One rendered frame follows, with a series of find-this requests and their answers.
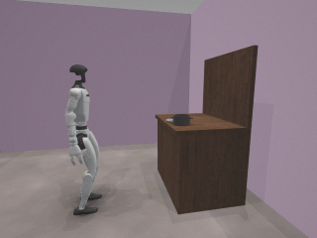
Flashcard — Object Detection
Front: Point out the lid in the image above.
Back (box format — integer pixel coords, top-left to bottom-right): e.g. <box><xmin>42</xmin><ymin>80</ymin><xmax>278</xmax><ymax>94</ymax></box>
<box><xmin>165</xmin><ymin>118</ymin><xmax>173</xmax><ymax>123</ymax></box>

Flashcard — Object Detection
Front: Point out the table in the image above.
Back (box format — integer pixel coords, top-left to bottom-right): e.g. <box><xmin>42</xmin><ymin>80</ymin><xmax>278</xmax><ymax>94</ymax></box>
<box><xmin>155</xmin><ymin>45</ymin><xmax>259</xmax><ymax>214</ymax></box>

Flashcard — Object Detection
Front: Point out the robot torso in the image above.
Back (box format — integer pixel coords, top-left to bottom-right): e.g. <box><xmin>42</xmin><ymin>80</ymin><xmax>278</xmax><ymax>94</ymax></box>
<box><xmin>71</xmin><ymin>85</ymin><xmax>90</xmax><ymax>139</ymax></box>

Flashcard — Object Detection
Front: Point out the right robot forearm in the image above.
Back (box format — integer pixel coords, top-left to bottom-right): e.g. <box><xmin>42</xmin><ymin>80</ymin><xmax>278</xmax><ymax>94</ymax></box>
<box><xmin>65</xmin><ymin>113</ymin><xmax>78</xmax><ymax>146</ymax></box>

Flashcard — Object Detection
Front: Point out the robot right hand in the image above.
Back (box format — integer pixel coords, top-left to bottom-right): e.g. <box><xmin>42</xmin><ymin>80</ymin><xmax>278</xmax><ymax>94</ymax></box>
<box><xmin>68</xmin><ymin>144</ymin><xmax>83</xmax><ymax>166</ymax></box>

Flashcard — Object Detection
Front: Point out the pot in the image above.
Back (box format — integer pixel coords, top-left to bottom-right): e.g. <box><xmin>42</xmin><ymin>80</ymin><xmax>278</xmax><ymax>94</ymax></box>
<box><xmin>170</xmin><ymin>114</ymin><xmax>193</xmax><ymax>126</ymax></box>

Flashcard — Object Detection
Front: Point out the robot right upper arm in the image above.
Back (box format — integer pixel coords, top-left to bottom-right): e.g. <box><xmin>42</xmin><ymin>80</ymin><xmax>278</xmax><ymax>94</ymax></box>
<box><xmin>64</xmin><ymin>88</ymin><xmax>82</xmax><ymax>120</ymax></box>

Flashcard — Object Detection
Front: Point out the robot left thigh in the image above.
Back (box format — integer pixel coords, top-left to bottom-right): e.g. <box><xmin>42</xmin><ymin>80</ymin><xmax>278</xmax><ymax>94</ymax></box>
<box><xmin>89</xmin><ymin>131</ymin><xmax>100</xmax><ymax>170</ymax></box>

